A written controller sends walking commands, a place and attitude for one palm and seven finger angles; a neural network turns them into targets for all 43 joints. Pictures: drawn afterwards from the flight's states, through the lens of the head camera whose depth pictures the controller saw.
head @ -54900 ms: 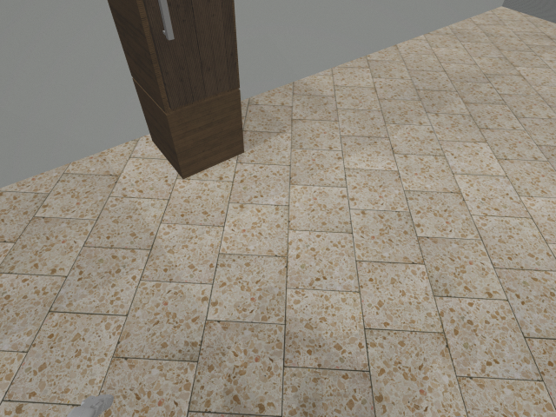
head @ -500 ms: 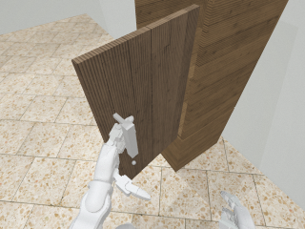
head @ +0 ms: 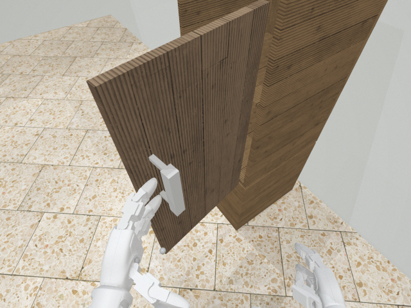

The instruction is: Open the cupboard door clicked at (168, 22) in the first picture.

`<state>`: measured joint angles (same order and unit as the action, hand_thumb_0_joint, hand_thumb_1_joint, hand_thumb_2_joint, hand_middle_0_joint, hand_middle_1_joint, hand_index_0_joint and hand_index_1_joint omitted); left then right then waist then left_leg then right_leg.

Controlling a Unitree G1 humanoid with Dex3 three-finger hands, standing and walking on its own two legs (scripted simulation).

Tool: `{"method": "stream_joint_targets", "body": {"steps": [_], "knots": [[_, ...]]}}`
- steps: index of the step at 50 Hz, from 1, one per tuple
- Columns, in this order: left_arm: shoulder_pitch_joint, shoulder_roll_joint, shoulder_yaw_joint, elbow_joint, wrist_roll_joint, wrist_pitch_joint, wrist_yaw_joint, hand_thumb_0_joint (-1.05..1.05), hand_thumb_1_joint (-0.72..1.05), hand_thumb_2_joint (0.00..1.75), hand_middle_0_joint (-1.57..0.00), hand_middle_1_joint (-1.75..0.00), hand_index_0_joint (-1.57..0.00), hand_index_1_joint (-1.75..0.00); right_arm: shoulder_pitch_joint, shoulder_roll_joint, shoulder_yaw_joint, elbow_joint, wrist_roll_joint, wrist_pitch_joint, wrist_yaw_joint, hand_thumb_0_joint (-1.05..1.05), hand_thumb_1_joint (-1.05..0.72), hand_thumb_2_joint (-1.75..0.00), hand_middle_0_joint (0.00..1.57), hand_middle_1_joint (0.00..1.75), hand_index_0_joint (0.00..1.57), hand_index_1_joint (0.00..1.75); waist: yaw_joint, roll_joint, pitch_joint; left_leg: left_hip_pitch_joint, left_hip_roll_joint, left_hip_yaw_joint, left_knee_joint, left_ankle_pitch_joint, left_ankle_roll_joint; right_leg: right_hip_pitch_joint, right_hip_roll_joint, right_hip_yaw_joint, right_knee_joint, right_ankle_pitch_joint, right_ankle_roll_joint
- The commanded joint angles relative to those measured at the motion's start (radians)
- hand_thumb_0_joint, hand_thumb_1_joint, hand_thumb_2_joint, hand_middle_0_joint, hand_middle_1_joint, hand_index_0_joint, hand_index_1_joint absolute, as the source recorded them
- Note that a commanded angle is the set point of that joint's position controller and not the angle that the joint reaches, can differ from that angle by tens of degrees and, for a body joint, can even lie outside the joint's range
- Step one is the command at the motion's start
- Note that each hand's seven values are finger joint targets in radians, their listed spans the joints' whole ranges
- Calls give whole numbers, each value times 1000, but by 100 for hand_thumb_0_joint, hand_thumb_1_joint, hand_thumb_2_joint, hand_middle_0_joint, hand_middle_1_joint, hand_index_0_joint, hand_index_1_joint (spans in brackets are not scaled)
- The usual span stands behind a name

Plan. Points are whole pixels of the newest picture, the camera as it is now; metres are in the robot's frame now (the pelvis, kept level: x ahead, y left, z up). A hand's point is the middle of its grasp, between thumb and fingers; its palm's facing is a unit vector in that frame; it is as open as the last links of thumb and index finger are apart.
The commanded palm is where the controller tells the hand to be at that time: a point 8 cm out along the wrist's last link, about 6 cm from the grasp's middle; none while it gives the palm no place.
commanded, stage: slide the hand sideways off the handle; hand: left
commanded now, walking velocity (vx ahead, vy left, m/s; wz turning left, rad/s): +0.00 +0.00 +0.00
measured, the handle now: (167, 185) +0.32 +0.09 +0.08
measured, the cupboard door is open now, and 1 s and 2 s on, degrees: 100 100 100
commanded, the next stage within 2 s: draw the hand back to the body in 0.52 s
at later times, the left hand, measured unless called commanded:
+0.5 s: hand (133, 283) +0.16 +0.12 +0.08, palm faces -0.03 -1.00 -0.05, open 16.4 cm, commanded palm +0.13 +0.17 +0.08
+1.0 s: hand (97, 273) +0.16 +0.16 +0.12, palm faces -0.03 -1.00 -0.07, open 16.4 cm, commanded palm +0.13 +0.22 +0.13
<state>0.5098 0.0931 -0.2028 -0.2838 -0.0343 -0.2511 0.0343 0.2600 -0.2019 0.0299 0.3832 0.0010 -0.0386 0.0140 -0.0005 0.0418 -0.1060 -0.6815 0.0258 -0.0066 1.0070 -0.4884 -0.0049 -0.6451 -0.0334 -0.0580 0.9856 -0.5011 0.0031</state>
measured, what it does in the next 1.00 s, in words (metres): stands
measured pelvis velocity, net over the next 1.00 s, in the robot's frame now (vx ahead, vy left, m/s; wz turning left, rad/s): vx -0.01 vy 0.00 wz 0.01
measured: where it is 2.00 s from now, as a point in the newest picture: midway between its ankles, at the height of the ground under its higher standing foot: outside the picture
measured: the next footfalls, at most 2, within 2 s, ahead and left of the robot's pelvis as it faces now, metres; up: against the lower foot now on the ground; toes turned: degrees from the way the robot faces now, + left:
none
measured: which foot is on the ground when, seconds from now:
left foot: down 0.00-1.00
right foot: down 0.00-1.00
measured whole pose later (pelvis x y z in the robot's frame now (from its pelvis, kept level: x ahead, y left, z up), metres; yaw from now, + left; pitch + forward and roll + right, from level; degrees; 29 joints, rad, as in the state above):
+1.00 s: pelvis -0.01 +0.00 +0.00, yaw +1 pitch +7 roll -2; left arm 0.67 0.24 0.09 -0.45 -0.26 -0.17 -0.20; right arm 0.29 -0.21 0.02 0.43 0.06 -0.11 -0.07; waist 0.01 0.06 -0.14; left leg -0.64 0.04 -0.03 1.00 -0.48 -0.01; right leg -0.58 -0.02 -0.08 0.94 -0.48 0.00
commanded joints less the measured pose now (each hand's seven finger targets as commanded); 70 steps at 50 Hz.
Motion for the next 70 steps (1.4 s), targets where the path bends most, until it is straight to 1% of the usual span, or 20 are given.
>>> {"method": "stream_joint_targets", "body": {"steps": [1,7,12,17,25,31,32,35,40,41,46,51,56,57,58,59,61,63,65,70], "knots": [[-23,17,16,-273,-19,-90,-30,0,-50,30,-15,-30,-15,-30,-56,-105,-47,-171,1,-70,-15,0,-90,-90,20,30,20,30,-20,-57,-142,86,-34,-16,-134,227,22,63,46,-5,-124,286,-26],[142,71,91,-301,-57,-100,-85,0,-50,30,-15,-30,-15,-30,-47,-103,-61,-177,9,-73,-19,0,-90,-90,20,30,20,30,3,-75,-185,63,-39,-7,-104,270,22,99,45,5,-105,355,-23],[156,90,124,-328,-84,-104,-117,0,-50,30,-15,-30,-15,-30,-56,-101,-62,-182,15,-72,-28,0,-90,-90,20,30,20,30,-4,-42,-142,28,-46,-3,-85,243,22,78,43,16,-107,330,-19],[203,129,204,-318,-136,-134,-157,0,-50,30,-15,-30,-15,-30,-58,-101,-74,-170,22,-80,-43,0,-90,-90,20,30,20,30,0,-83,-151,-7,-46,-1,-54,213,20,74,41,40,-119,295,-12],[204,151,228,-310,-177,-140,-221,0,-50,30,-15,-30,-15,-30,-76,-109,-76,-170,34,-92,-60,0,-90,-90,20,30,20,30,0,-50,-132,-34,-49,-3,-37,160,22,42,36,65,-140,172,-13],[157,144,223,-305,-184,-129,-213,0,-50,30,-15,-30,-15,-30,-76,-107,-73,-169,35,-107,-67,0,-90,-90,20,30,20,30,-7,-68,-103,-44,-44,-12,-44,114,23,3,40,54,-150,76,-14],[144,183,260,-331,-183,-130,-204,0,-50,30,-15,-30,-15,-30,-71,-109,-76,-169,38,-106,-70,0,-90,-90,20,30,20,30,1,-51,-121,-34,-42,-9,-45,112,23,8,39,61,-156,66,-15],[143,235,324,-364,-181,-110,-183,0,-50,30,-15,-30,-15,-30,-76,-105,-73,-165,42,-104,-77,0,-90,-90,20,30,20,30,20,-29,-147,-6,-40,-7,-69,115,25,43,42,60,-170,53,-19],[153,212,341,-337,-216,-52,-197,0,-50,30,-15,-30,-15,-30,-90,-103,-60,-155,55,-110,-85,0,-90,-90,20,30,20,30,19,-28,-111,33,-36,-14,-120,116,24,68,48,34,-202,68,-15],[150,191,313,-349,-224,-39,-207,0,-50,30,-15,-30,-15,-30,-92,-103,-54,-157,58,-116,-85,0,-90,-90,20,30,20,30,11,3,-92,47,-37,-14,-130,119,25,63,49,26,-205,88,-14],[158,216,330,-379,-238,14,-238,0,-50,30,-15,-30,-15,-30,-92,-113,-50,-142,61,-140,-86,0,-90,-90,20,30,20,30,13,0,-94,102,-34,-26,-175,169,27,98,55,-6,-210,176,-11],[138,256,397,-411,-245,34,-232,0,-50,30,-15,-30,-15,-30,-93,-113,-46,-128,60,-157,-86,0,-90,-90,20,30,20,30,25,1,-72,135,-31,-34,-213,188,23,123,62,-28,-220,198,-15],[113,266,429,-439,-264,51,-238,0,-32,37,-16,-30,-16,-30,-96,-116,-36,-114,64,-180,-84,0,-90,-90,20,30,20,30,31,43,-74,182,-28,-41,-250,195,17,148,64,-42,-237,204,-18],[95,422,461,-523,-100,88,-93,0,-29,39,-16,-30,-16,-30,-89,-111,-34,-131,47,-164,-119,0,-90,-90,20,30,20,30,74,44,-76,185,-11,-24,-305,175,13,192,43,24,-297,196,-35],[148,320,420,-492,-85,123,-30,0,-26,40,-16,-30,-16,-30,-82,-89,-25,-127,41,-156,-128,0,-90,-90,20,30,20,30,47,47,-23,196,-16,-16,-319,146,10,178,37,17,-328,164,-33],[157,279,382,-482,-76,143,-3,0,-22,42,-16,-30,-16,-30,-79,-89,-23,-125,41,-153,-131,0,-90,-90,20,30,20,30,37,24,6,199,-15,-19,-324,134,10,168,34,12,-340,153,-29],[141,273,376,-460,-43,168,38,0,-15,45,-16,-30,-16,-30,-79,-94,-17,-101,38,-142,-130,0,-90,-90,20,30,20,30,30,37,32,233,-8,-17,-340,156,13,192,34,4,-363,165,-27],[117,309,401,-476,-24,173,69,0,-8,48,-16,-30,-16,-30,-83,-102,-16,-92,32,-138,-132,0,-90,-90,20,30,20,30,35,41,12,267,-7,-22,-369,184,14,233,33,-1,-374,194,-27],[106,342,436,-464,-12,177,91,0,-1,51,-17,-30,-17,-30,-94,-105,-18,-77,25,-141,-137,0,-90,-90,20,30,20,30,42,2,-4,304,-4,-17,-394,218,18,279,32,1,-404,228,-25],[67,371,482,-470,-3,170,116,0,17,58,-17,-30,-17,-30,-114,-106,-10,-43,19,-151,-136,0,-90,-90,20,30,20,30,53,30,-10,383,-6,-12,-457,315,15,379,24,-3,-446,312,-27]]}}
